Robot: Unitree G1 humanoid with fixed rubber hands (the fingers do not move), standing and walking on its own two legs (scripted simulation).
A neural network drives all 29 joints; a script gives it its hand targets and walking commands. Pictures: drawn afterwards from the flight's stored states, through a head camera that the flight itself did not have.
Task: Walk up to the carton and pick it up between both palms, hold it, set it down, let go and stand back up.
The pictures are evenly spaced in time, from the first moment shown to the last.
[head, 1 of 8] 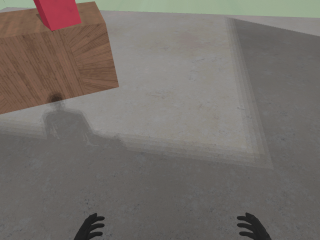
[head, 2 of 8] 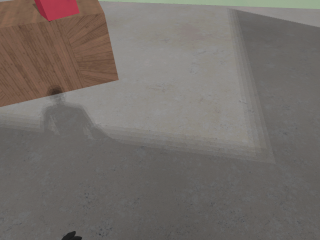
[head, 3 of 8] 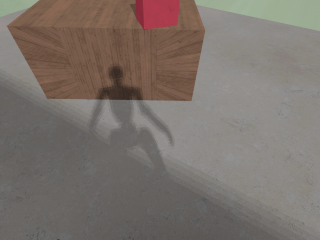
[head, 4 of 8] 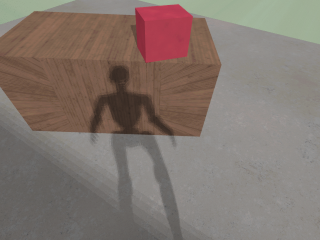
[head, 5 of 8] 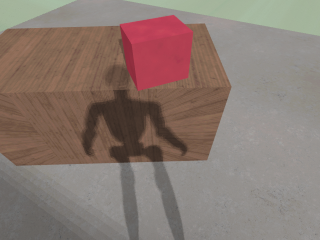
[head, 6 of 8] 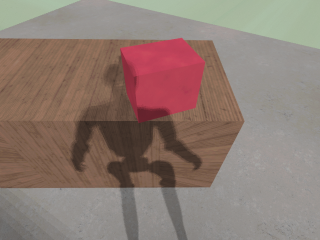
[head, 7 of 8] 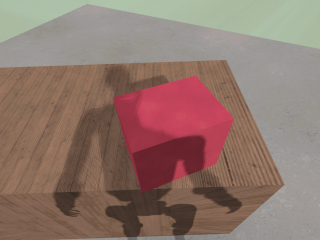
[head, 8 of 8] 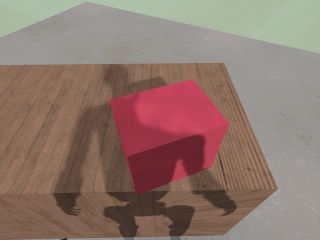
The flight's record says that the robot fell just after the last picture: no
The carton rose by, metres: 0.00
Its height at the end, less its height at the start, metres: +0.00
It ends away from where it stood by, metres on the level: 0.00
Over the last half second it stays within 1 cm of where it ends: yes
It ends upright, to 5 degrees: yes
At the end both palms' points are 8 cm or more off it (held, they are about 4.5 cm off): yes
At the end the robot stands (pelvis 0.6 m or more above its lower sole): yes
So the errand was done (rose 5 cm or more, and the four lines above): no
